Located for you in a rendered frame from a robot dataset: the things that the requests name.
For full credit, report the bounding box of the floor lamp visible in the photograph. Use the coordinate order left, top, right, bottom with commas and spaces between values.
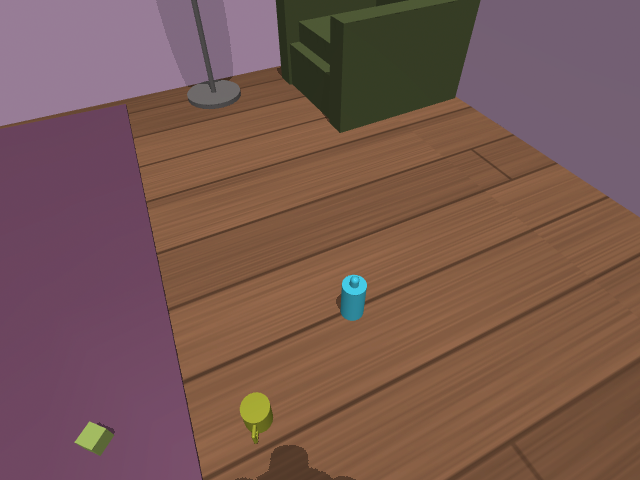
187, 0, 241, 109

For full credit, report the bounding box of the armchair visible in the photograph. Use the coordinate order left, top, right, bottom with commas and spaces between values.
276, 0, 481, 133

